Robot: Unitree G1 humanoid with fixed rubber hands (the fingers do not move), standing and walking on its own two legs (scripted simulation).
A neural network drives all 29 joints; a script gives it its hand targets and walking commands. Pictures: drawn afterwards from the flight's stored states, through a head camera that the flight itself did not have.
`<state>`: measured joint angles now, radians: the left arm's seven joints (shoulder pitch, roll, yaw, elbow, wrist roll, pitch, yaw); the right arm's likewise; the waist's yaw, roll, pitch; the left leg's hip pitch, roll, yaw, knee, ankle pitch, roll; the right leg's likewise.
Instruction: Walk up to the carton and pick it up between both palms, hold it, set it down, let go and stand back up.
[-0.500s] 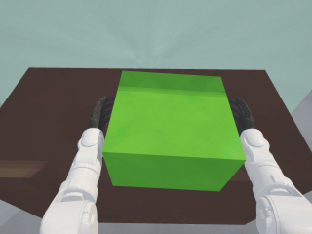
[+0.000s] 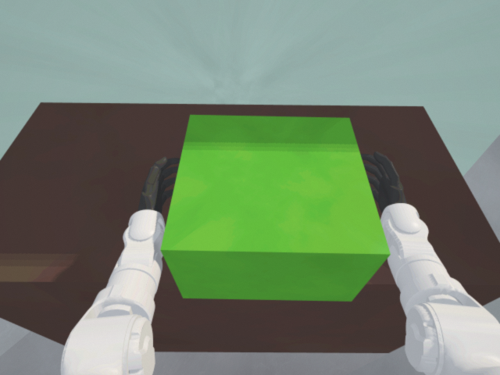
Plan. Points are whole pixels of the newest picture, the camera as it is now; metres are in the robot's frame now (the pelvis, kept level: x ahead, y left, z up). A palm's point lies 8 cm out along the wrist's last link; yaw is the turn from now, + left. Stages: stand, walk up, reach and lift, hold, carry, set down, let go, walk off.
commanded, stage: set down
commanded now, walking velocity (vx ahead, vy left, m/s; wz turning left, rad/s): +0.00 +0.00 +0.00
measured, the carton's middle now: (268, 205) +0.41 -0.02 +0.00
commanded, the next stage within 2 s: none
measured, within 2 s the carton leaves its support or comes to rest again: neither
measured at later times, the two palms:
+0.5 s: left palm (153, 205) +0.38 +0.18 +0.04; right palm (388, 199) +0.38 -0.22 +0.05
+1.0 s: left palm (154, 209) +0.39 +0.18 +0.02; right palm (385, 207) +0.38 -0.22 +0.03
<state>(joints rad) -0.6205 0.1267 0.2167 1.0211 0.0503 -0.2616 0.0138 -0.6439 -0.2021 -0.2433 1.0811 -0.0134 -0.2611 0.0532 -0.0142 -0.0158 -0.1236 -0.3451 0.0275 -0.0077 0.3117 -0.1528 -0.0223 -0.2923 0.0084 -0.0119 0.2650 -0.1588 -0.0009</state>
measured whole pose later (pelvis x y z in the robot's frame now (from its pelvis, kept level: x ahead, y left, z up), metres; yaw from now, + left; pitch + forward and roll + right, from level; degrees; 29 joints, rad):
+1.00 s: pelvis -0.01 +0.00 -0.01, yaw -2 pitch +16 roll -1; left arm -0.75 0.17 0.13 1.26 -0.03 -0.33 0.08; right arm -0.77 -0.25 -0.14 1.35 0.09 -0.35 0.04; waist 0.02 0.00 -0.19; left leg -0.51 0.05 0.03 0.40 -0.17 -0.02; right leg -0.47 0.02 0.00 0.37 -0.17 0.00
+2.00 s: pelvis -0.03 -0.01 +0.00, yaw -3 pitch +9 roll -1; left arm -0.80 0.41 -0.04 0.80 -0.31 0.22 0.03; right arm -0.84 -0.59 0.15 1.02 0.56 0.08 0.10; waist 0.03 -0.02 -0.13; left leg -0.38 0.05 0.02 0.37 -0.15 -0.03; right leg -0.36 0.03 0.01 0.35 -0.15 -0.01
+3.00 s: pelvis -0.01 +0.00 +0.00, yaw -3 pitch -1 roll +0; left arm 0.17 0.25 0.06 0.10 -0.21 0.07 0.06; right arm 0.19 -0.38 -0.07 0.21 0.35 -0.04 0.10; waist 0.02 -0.01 0.00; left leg -0.12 0.03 0.02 0.32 -0.18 -0.03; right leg -0.11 0.02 0.03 0.31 -0.19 -0.01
